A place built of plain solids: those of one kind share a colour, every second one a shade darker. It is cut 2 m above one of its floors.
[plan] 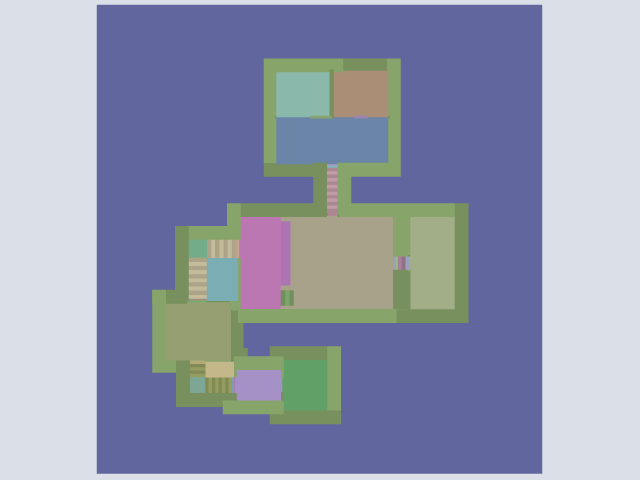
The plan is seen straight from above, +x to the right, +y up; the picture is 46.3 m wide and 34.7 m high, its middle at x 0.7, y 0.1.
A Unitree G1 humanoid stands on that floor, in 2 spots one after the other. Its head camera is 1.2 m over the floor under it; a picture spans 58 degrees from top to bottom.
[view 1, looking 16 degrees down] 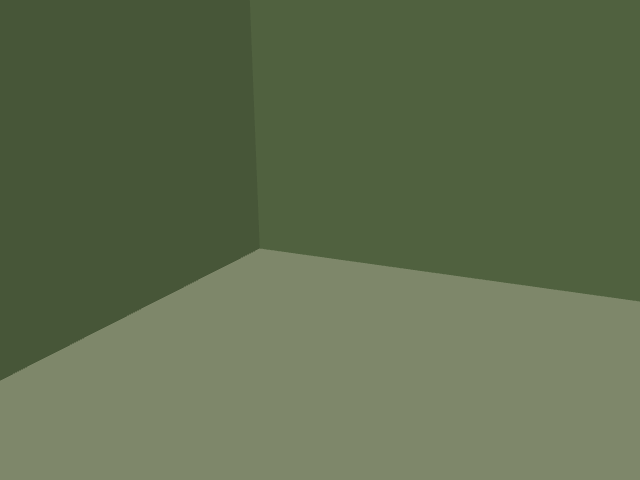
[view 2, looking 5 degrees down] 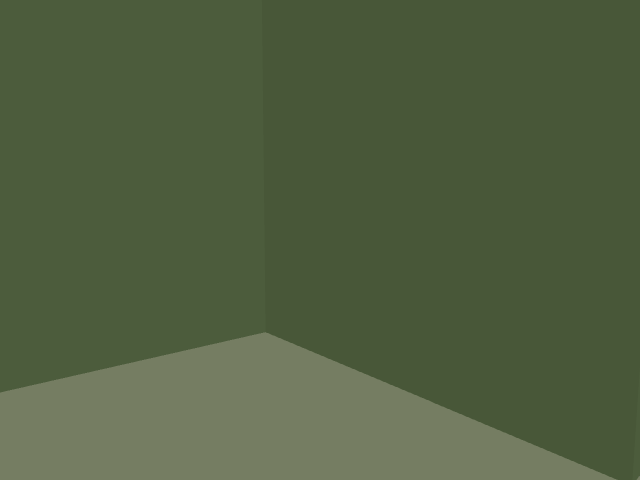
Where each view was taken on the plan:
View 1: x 8.34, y -1.57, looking -66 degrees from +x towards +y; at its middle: wall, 3.79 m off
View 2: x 9.37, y -1.57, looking -130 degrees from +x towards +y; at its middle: wall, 3.33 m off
